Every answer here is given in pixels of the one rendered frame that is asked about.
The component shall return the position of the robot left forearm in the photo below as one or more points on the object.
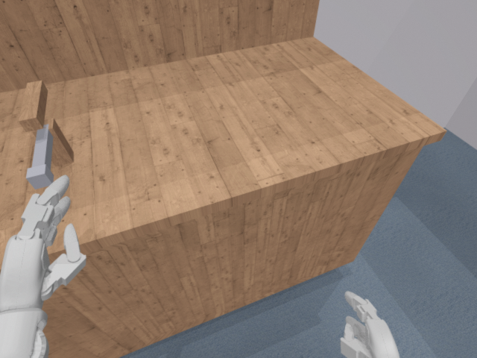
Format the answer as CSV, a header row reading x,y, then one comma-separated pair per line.
x,y
21,333

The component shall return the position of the robot left hand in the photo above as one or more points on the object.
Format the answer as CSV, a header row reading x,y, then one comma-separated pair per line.
x,y
22,280

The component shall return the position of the robot right hand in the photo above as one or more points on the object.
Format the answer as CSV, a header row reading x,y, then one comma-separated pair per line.
x,y
374,340

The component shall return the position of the counter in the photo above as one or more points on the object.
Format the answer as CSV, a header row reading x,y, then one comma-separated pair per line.
x,y
217,153

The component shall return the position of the tap lever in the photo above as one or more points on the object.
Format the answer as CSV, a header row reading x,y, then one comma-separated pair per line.
x,y
40,174

